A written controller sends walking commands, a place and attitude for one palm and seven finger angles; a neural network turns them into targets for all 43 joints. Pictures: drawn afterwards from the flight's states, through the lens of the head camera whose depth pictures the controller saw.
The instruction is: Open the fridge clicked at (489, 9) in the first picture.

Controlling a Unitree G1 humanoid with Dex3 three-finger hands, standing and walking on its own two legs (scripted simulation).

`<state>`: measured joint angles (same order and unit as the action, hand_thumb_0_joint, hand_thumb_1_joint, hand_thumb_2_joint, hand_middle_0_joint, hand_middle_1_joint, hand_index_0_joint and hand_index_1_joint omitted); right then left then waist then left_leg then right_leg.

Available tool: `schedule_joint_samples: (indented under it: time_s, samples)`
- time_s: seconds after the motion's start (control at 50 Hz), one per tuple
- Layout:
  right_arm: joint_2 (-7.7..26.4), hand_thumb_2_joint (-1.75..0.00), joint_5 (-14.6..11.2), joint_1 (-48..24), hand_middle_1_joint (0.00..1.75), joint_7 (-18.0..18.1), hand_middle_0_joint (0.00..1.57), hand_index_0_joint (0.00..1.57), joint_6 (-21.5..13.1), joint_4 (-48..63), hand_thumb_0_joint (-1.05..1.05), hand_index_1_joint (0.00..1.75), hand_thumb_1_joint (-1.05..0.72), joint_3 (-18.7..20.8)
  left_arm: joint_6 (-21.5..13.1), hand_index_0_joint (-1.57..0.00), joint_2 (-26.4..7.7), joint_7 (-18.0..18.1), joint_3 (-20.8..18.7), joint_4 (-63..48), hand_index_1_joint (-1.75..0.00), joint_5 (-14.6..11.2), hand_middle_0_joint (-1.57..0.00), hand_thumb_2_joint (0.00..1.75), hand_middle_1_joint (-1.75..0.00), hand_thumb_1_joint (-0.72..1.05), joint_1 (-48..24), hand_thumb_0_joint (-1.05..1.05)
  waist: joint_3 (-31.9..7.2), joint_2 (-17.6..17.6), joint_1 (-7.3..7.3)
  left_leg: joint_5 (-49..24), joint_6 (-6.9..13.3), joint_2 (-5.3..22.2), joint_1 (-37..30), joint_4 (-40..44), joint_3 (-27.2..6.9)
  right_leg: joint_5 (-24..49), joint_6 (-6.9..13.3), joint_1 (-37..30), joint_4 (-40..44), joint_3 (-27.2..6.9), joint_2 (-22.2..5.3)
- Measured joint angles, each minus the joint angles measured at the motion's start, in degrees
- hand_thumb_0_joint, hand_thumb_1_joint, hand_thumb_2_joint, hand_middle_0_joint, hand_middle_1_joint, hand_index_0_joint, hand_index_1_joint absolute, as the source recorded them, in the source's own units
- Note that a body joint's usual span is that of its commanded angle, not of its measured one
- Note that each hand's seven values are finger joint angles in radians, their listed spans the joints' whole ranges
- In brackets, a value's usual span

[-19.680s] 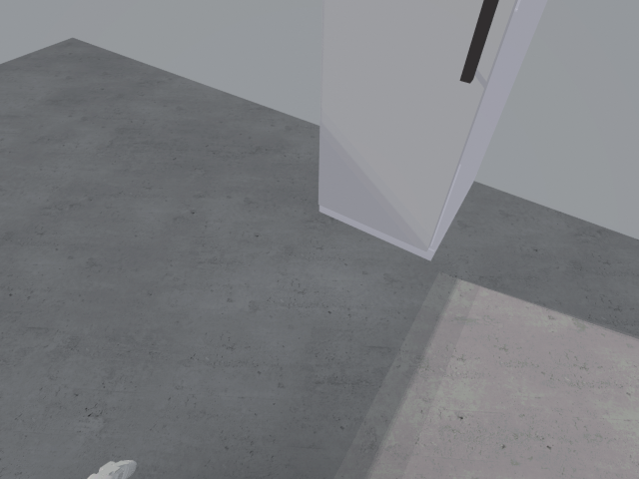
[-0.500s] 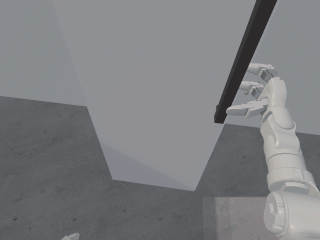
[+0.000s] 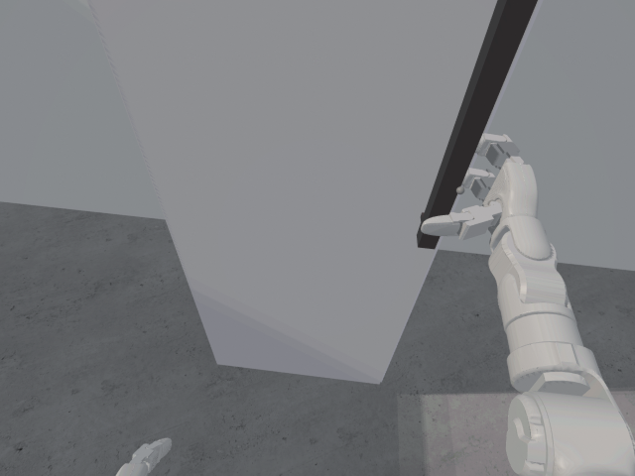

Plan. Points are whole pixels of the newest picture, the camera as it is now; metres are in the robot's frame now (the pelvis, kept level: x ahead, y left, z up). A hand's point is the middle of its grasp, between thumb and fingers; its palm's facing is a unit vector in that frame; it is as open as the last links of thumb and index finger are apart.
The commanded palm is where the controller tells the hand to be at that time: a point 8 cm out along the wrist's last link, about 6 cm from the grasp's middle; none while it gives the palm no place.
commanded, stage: slide the fingers in behind the handle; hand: right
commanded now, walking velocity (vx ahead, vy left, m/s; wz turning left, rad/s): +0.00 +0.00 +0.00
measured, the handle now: (471, 103) +0.49 -0.12 +0.26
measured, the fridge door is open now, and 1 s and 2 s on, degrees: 0 0 0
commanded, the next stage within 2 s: grip the handle and tug to test in 1.08 s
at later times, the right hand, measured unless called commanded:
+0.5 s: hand (453, 191) +0.43 -0.12 +0.17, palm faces +0.02 +1.00 +0.02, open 14.0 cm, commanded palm +0.41 -0.16 +0.16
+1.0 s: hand (449, 190) +0.44 -0.11 +0.16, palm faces +0.02 +1.00 +0.02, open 14.0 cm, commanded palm +0.41 -0.16 +0.16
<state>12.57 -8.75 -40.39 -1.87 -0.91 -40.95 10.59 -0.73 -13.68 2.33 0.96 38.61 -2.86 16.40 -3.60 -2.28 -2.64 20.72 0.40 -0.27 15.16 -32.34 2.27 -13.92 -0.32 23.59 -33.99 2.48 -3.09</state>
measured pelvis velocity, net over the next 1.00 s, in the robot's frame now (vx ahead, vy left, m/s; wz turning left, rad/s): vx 0.00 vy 0.00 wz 0.00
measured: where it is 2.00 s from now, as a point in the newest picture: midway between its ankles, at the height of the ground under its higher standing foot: outside the picture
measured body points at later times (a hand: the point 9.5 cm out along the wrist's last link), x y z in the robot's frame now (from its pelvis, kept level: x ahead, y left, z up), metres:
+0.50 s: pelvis +0.00 +0.01 +0.00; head +0.00 +0.02 +0.45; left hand +0.10 +0.26 -0.12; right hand +0.42 -0.17 +0.17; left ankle -0.04 +0.11 -0.73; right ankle +0.04 -0.12 -0.73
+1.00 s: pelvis +0.00 +0.00 +0.00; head +0.01 +0.01 +0.45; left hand +0.09 +0.25 -0.12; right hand +0.43 -0.17 +0.17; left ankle -0.04 +0.11 -0.73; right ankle +0.04 -0.13 -0.73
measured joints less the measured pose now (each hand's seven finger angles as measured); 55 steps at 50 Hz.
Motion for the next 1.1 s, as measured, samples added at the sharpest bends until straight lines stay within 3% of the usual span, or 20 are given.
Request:
schedule_joint_samples:
  time_s: [0.28,0.52,0.64,0.86,1.1]
  samples:
    - [-1.2,-0.3,-0.1,2.2,1.2,0.9,0.3,0.3,0.7,3.0,-0.01,1.2,0.5,-0.8,0.7,-0.2,-0.2,0.1,-0.3,0.7,-0.3,0.1,-0.2,0.9,-0.3,0.9,0.5,0.01,0.1,-0.1,0.14,-0.1,0.4,-0.2,-1.2,0.7,0.1,0.4,-0.4,-1.4,1.0,-0.1,-0.2]
    - [-0.7,-0.3,-0.4,0.6,1.2,0.8,0.3,0.3,0.4,1.1,-0.01,1.2,0.5,-1.0,0.5,-0.2,-0.4,0.4,-0.4,0.9,-0.3,0.1,-0.2,0.9,-0.3,0.9,0.0,0.01,0.6,0.1,0.04,-0.5,0.5,-0.4,-1.2,1.1,0.5,0.9,-0.5,-1.3,1.5,-0.5,-0.2]
    - [-2.1,-0.3,-0.3,-0.7,1.2,1.7,0.29,0.3,0.0,0.1,-0.01,1.2,0.5,-2.4,0.1,-0.2,-0.4,0.1,-0.6,1.3,-0.3,0.2,-0.2,0.9,-0.3,0.9,0.0,0.01,0.7,0.0,0.07,-0.4,0.4,-0.2,-0.7,0.8,0.6,0.8,-0.4,-0.7,1.2,-0.6,0.0]
    - [-1.3,-0.3,0.5,0.1,1.2,2.0,0.3,0.3,-1.2,-0.2,-0.01,1.2,0.5,-0.1,0.5,-0.2,0.3,-0.2,-0.3,0.9,-0.3,0.5,-0.2,0.9,-0.3,0.9,0.9,0.01,0.4,0.1,-0.57,-0.4,0.3,-0.3,-0.6,1.0,-0.5,0.5,-0.3,-1.0,1.5,0.4,-0.3]
    - [-2.1,-0.3,0.1,1.1,1.2,2.2,0.3,0.3,0.8,2.1,-0.01,1.2,0.5,-1.7,0.7,-0.2,0.0,0.2,-0.5,1.5,-0.3,0.2,-0.2,0.9,-0.3,0.9,0.3,0.01,0.5,0.3,0.09,-0.3,0.1,0.0,-1.4,1.4,0.0,0.2,-0.1,-1.3,1.2,-0.1,0.1]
